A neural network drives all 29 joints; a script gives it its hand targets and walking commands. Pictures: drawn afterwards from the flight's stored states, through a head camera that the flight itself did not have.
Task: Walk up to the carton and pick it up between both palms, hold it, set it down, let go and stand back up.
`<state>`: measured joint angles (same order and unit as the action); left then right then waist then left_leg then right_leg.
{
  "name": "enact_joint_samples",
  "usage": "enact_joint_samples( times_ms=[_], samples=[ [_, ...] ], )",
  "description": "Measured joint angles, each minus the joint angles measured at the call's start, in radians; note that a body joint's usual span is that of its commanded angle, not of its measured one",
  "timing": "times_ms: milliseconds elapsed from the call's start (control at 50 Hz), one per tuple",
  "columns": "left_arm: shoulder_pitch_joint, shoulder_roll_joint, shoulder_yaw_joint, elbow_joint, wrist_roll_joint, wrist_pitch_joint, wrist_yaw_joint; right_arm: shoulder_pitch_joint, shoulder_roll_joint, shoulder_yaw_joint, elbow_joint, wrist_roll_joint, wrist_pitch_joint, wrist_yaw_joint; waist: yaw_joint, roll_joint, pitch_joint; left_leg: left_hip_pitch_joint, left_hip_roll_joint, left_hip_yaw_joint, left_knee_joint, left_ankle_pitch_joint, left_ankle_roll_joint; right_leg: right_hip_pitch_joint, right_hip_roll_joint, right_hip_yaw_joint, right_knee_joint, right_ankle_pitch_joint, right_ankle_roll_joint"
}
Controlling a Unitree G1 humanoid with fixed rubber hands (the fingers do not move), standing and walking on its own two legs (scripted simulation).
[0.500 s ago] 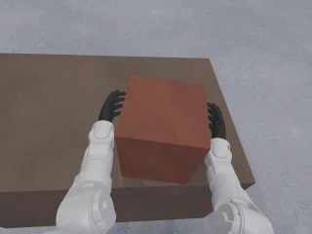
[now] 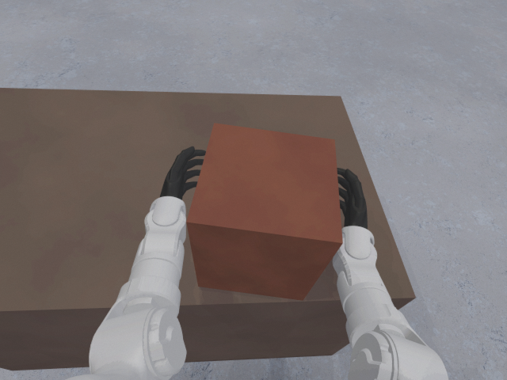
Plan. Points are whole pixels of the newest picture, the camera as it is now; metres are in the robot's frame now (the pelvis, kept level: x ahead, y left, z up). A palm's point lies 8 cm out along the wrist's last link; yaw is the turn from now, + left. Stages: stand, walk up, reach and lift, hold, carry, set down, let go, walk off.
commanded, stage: reach and lift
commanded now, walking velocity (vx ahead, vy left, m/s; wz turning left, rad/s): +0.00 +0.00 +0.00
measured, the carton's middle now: (261, 218) +0.40 -0.01 -0.01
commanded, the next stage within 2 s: none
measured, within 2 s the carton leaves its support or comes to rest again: leaves its support in 0.22 s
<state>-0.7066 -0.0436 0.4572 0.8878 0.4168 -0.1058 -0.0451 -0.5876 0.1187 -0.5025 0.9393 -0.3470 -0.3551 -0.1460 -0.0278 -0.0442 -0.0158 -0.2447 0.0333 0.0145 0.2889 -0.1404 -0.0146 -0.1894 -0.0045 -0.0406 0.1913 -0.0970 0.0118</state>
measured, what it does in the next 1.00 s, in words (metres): stands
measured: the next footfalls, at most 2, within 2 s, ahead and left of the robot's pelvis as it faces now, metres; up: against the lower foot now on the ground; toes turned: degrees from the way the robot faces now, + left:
none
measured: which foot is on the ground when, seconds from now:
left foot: down 0.00-1.00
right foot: down 0.00-1.00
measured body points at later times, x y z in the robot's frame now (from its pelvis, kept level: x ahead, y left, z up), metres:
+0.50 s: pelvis -0.01 +0.00 +0.00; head +0.00 +0.02 +0.45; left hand +0.40 +0.13 +0.10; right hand +0.36 -0.17 +0.09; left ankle +0.00 +0.12 -0.75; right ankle -0.01 -0.13 -0.75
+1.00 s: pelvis -0.01 +0.00 +0.00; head -0.03 +0.03 +0.45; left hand +0.39 +0.14 +0.14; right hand +0.36 -0.16 +0.12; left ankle +0.00 +0.12 -0.75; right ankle -0.01 -0.13 -0.75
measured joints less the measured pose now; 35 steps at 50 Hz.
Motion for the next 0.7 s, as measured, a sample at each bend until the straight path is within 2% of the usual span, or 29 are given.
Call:
enact_joint_samples(
  times_ms=[180,320,540,620,700],
  samples=[
    [0.028,-0.004,-0.06,-0.024,-0.041,0.041,0.022,0.037,-0.024,0.07,-0.011,0.062,0.027,-0.008,-0.009,0.001,-0.008,0.013,0.002,0.001,-0.007,0.006,-0.002,0.012,0.002,0.0,-0.007,0.006,-0.003],
    [0.038,-0.007,-0.089,-0.053,-0.077,0.07,0.033,0.059,-0.043,0.142,-0.071,0.129,0.078,-0.011,-0.011,0.007,-0.024,0.024,0.004,0.01,-0.009,0.008,-0.001,0.017,0.004,0.009,-0.003,0.008,-0.003],
    [0.031,-0.012,-0.08,-0.188,-0.071,0.234,0.017,0.021,-0.06,0.212,-0.134,0.199,0.22,-0.009,-0.024,-0.006,0.021,0.125,-0.007,0.005,-0.03,0.013,0.005,0.109,-0.007,0.003,0.003,-0.004,0.002],
    [0.056,-0.016,-0.104,-0.27,-0.079,0.281,0.01,0.037,-0.059,0.24,-0.177,0.234,0.238,-0.011,-0.036,-0.018,0.029,0.141,-0.007,-0.001,-0.02,0.007,0.002,0.134,-0.007,-0.003,0.0,-0.005,0.002],
    [0.064,-0.028,-0.107,-0.325,-0.054,0.342,0.007,0.037,-0.075,0.272,-0.18,0.269,0.265,-0.012,-0.04,-0.029,0.054,0.172,-0.006,0.005,-0.012,-0.002,0.003,0.164,-0.006,0.002,0.005,-0.01,0.003]
  ],
)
